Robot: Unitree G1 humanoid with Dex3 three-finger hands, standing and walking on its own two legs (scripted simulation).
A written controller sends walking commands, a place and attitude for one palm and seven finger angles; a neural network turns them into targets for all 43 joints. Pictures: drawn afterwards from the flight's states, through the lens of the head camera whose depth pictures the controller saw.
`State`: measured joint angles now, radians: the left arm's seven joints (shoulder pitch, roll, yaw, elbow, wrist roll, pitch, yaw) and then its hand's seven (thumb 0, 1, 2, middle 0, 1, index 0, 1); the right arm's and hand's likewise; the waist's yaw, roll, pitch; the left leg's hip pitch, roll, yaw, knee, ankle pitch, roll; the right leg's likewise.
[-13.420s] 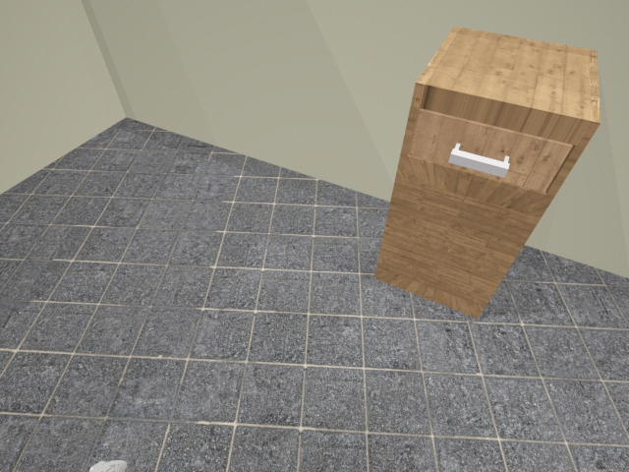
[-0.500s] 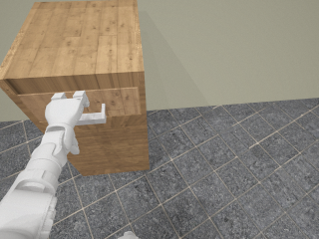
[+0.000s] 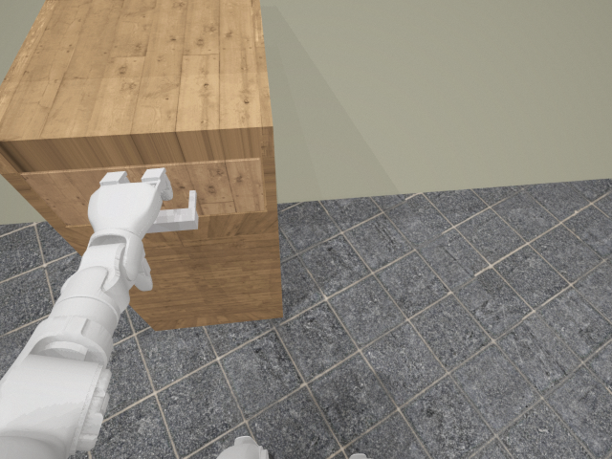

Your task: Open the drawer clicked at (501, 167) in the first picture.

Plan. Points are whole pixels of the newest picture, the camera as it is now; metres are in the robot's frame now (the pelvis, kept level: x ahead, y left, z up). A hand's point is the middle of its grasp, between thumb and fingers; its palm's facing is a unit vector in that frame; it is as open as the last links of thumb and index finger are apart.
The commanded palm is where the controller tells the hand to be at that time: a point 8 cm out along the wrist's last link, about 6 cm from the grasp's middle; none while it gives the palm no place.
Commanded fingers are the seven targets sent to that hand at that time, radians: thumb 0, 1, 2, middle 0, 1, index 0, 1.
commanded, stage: lower the fingers behind the handle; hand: left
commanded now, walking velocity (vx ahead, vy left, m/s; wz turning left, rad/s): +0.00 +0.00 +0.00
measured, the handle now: (155, 210) +0.51 +0.24 -0.05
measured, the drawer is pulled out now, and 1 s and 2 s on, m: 0.00 0.00 0.00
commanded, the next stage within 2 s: close the thumb around the handle in 1.42 s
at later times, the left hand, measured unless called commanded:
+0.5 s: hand (156, 234) +0.46 +0.22 -0.04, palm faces -0.11 -0.04 -0.99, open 13.8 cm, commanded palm +0.45 +0.22 +0.02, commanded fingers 0.00 -0.50 0.30 -0.30 -1.20 -0.30 -1.20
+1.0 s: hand (155, 244) +0.45 +0.23 -0.07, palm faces -0.08 -0.03 -1.00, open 13.8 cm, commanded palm +0.44 +0.22 -0.02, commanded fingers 0.00 -0.50 0.30 -0.30 -1.20 -0.30 -1.20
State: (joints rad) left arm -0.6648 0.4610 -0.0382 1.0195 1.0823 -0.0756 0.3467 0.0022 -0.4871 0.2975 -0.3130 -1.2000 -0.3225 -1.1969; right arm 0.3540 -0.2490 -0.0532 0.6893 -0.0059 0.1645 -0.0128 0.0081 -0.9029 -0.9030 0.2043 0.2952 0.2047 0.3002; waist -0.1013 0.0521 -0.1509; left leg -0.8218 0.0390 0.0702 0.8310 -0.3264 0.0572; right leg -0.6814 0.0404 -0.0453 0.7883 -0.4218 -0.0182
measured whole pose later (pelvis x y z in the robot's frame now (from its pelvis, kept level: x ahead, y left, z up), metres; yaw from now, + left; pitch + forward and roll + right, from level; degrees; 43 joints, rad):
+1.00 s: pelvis +0.00 +0.00 -0.04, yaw -1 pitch +25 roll -4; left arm -0.71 0.47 0.00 1.08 1.13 -0.07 0.46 0.00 -0.49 0.30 -0.30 -1.20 -0.32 -1.20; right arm 0.31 -0.24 -0.05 0.70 -0.04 0.14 0.00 0.01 -0.90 -0.90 0.20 0.30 0.21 0.30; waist -0.12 0.06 -0.20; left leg -1.09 0.06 0.05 1.06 -0.41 0.06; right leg -0.94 0.05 -0.07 1.01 -0.51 -0.02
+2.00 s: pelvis -0.01 +0.01 -0.04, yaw -1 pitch +25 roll -4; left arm -0.74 0.47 -0.01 1.08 1.12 -0.04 0.44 0.00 0.37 0.67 -0.33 -1.29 -0.39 -1.29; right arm 0.32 -0.24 -0.04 0.69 -0.03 0.14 0.00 0.01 -0.90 -0.90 0.20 0.30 0.21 0.30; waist -0.12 0.06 -0.19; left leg -1.11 0.06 0.05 1.08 -0.41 0.07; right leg -0.97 0.05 -0.06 1.03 -0.50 -0.01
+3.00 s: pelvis +0.01 +0.01 -0.02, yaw -2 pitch +21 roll -3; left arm -0.34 0.36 -0.05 0.75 1.10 -0.02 0.49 0.01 0.67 0.76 -0.27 -1.35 -0.36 -1.32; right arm 0.25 -0.23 -0.06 0.64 -0.02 0.18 0.01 0.01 -0.90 -0.90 0.20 0.30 0.20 0.30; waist -0.06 0.05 -0.19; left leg -0.92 0.05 0.08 0.98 -0.42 0.07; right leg -0.78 0.05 -0.02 0.93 -0.50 -0.01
